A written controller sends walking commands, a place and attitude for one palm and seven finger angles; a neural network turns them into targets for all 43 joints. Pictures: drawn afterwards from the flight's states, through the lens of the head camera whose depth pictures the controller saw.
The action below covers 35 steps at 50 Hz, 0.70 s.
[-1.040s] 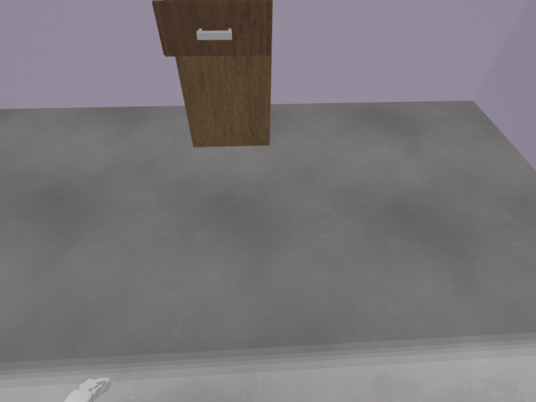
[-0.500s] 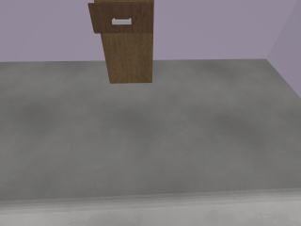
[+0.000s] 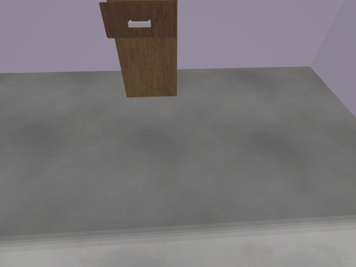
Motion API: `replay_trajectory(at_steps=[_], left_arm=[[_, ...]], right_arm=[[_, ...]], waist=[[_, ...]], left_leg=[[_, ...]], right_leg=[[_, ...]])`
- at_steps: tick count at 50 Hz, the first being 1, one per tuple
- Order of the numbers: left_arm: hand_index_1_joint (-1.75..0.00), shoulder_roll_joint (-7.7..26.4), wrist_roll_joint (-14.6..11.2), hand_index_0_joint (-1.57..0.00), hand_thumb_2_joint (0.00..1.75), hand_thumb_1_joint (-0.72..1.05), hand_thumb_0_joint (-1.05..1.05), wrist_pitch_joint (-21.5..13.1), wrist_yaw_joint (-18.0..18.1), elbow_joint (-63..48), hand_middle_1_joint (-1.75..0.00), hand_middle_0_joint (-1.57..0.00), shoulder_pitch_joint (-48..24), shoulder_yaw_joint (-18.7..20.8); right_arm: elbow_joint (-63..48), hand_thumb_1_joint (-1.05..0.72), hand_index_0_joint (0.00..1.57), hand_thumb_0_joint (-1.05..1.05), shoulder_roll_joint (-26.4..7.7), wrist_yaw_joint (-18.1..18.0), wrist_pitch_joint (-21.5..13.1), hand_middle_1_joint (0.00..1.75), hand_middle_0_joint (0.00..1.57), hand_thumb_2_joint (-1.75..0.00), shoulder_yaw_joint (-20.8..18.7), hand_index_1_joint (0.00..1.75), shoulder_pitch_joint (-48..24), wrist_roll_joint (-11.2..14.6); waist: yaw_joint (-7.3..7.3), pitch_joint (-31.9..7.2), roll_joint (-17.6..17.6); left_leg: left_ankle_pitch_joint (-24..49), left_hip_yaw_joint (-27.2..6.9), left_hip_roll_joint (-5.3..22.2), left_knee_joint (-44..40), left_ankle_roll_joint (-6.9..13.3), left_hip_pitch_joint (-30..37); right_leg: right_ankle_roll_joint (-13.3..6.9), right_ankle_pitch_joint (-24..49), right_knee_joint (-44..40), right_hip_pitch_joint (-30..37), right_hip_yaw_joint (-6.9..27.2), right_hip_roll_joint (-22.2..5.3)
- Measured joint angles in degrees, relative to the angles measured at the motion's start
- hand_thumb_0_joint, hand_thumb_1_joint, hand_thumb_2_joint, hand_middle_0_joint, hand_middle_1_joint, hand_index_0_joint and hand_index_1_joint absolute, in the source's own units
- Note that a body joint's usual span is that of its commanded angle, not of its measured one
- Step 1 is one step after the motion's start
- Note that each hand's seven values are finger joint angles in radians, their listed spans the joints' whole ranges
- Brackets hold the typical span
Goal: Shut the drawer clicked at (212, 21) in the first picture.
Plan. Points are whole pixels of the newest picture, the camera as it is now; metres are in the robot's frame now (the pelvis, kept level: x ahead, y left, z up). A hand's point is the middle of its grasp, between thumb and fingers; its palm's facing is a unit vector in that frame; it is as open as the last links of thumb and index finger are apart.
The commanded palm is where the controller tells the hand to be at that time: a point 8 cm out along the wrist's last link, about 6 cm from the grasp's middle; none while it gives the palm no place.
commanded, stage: look at it before walking up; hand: left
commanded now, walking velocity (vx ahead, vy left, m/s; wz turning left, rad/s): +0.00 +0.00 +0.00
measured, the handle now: (139, 22) +1.30 +0.28 +0.00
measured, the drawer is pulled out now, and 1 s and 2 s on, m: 0.30 0.30 0.30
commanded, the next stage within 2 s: walk to a spot facing it in 0.60 s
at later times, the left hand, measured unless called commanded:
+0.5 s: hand out of the picture +0.09 +0.25 -0.15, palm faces -0.03 -0.94 -0.34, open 7.4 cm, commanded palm none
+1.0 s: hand out of the picture +0.05 +0.22 -0.19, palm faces +0.03 -0.98 -0.20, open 7.4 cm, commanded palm none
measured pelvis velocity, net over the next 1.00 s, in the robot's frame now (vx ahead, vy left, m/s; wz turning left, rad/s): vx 0.06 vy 0.02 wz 0.02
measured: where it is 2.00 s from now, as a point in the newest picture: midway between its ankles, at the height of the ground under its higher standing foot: (177, 228)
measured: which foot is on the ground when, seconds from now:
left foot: down 0.00-1.00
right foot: down 0.00-1.00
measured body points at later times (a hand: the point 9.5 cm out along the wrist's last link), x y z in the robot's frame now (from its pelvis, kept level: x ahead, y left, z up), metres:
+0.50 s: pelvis +0.01 +0.00 +0.00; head +0.01 +0.00 +0.45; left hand +0.09 +0.30 -0.13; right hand +0.09 -0.29 -0.13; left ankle +0.01 +0.13 -0.74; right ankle +0.01 -0.12 -0.74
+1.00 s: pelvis +0.06 +0.02 -0.01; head +0.05 +0.03 +0.44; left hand +0.05 +0.27 -0.17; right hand +0.06 -0.24 -0.16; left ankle +0.01 +0.12 -0.74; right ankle +0.01 -0.12 -0.74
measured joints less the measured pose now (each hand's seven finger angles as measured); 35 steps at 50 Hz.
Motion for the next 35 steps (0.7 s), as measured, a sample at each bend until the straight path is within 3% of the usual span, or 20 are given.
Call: replay_trajectory(at_steps=[35], left_arm=[[-0.30, 0.44, 0.04, -0.20, 0.90, 0.90, 0.00, -0.28, 0.15, 0.32, -0.30, -0.21, -0.10, 0.06]], right_arm=[[-0.13, -0.91, 0.20, 0.00, -0.07, -0.15, -0.30, 0.30, 0.20, -0.90, 0.06, 0.30, -1.76, 0.21]], waist=[[0.39, 0.07, -0.17]], left_leg=[[-0.17, 0.35, -0.23, -1.65, 0.32, 1.78]], right_leg=[[0.39, 0.00, -1.76, 1.75, 0.34, -0.25]])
